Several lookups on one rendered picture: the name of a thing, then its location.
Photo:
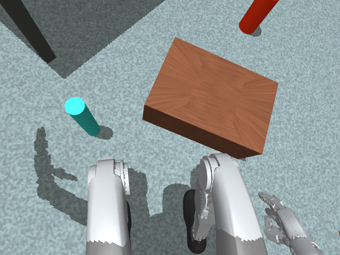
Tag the right robot hand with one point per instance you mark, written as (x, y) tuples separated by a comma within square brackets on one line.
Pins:
[(285, 219)]

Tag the right robot arm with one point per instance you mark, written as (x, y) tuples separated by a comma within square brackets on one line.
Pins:
[(304, 246)]

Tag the right robot foot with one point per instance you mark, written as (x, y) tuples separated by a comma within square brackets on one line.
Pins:
[(189, 209)]

